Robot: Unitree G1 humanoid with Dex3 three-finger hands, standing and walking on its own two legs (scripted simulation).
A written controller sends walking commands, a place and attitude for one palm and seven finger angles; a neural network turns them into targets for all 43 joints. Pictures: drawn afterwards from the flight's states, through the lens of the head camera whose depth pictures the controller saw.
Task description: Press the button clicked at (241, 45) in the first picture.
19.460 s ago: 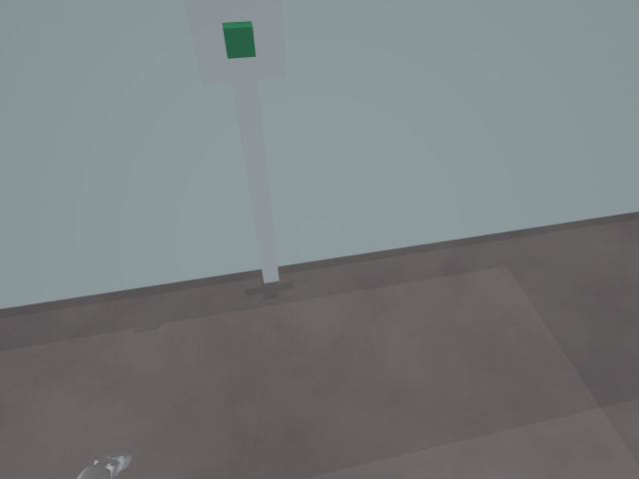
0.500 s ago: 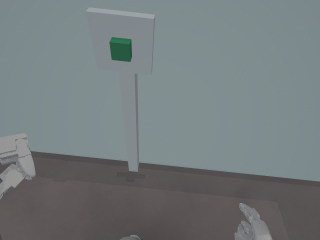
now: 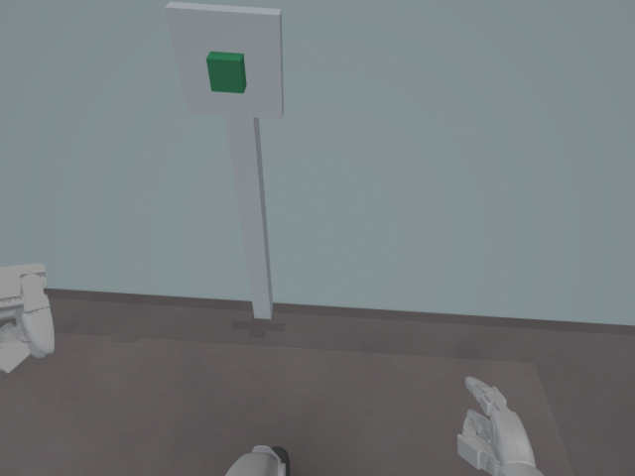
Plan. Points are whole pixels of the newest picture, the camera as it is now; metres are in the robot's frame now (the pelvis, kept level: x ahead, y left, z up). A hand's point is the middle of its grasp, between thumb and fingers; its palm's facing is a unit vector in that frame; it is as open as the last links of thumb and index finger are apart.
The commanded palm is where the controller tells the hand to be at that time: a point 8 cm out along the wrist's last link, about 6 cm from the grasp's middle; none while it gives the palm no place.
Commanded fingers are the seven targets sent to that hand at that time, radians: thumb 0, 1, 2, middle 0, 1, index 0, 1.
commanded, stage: stop stepping back and stand still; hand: left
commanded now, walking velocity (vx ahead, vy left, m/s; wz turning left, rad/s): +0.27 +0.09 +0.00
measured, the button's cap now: (227, 71) +0.73 +0.19 +0.17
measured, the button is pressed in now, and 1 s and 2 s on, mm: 0 0 0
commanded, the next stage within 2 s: let the arm hang, fingers relaxed in 1.92 s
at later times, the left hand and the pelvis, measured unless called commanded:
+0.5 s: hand out of the picture +0.12 +0.26 +0.20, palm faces +0.38 -0.79 -0.47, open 3.1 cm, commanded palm +0.07 +0.30 +0.19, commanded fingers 0.00 0.90 0.90 -1.30 -1.50 -1.30 -1.50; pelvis -0.06 +0.02 +0.01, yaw +0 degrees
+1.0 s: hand out of the picture +0.15 +0.27 +0.17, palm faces +0.34 -0.79 -0.52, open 3.1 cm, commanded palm +0.09 +0.31 +0.19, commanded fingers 0.00 0.90 0.90 -1.30 -1.50 -1.30 -1.50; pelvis -0.04 +0.03 +0.01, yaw +0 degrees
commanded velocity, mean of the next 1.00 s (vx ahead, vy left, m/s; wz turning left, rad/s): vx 0.08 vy -0.04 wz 0.00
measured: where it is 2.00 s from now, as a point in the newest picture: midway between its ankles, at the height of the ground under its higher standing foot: outside the picture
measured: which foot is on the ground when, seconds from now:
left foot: up 0.00-0.20, down 0.22-0.44, up 0.46-0.66, down 0.68-1.00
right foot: down 0.00-0.70, up 0.72-0.96, down 0.98-1.00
